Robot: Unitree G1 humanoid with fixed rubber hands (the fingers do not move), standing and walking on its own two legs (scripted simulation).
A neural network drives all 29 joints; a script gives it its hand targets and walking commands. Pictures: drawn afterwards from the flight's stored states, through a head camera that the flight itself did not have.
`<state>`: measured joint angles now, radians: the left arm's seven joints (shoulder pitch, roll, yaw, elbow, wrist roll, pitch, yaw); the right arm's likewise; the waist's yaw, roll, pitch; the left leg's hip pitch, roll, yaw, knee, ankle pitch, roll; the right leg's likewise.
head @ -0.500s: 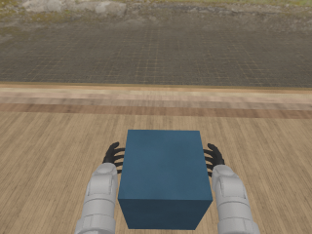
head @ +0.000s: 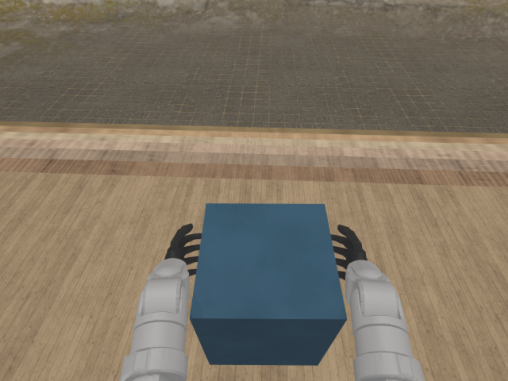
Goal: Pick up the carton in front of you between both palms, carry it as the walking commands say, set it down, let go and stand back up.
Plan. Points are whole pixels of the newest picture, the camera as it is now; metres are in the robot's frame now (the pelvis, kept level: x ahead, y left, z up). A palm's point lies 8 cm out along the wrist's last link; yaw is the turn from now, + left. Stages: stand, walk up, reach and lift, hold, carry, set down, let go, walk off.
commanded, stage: reach and lift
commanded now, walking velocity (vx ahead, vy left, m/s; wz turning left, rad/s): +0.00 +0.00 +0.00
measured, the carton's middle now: (264, 288) +0.30 +0.00 -0.05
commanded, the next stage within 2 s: hold in 0.38 s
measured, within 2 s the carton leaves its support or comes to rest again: neither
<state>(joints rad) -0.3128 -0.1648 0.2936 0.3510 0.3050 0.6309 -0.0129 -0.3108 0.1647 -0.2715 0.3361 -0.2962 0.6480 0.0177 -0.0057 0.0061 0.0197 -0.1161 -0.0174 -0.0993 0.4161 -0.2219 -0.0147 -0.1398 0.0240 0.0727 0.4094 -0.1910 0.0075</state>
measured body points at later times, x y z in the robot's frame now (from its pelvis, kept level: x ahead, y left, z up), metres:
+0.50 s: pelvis +0.01 +0.01 +0.00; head -0.03 +0.01 +0.45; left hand +0.31 +0.16 +0.04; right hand +0.30 -0.15 +0.04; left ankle +0.01 +0.13 -0.74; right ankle +0.03 -0.12 -0.74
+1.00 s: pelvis -0.01 +0.00 +0.00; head -0.05 +0.00 +0.45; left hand +0.30 +0.15 +0.05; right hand +0.30 -0.15 +0.05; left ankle +0.01 +0.13 -0.74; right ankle +0.03 -0.12 -0.74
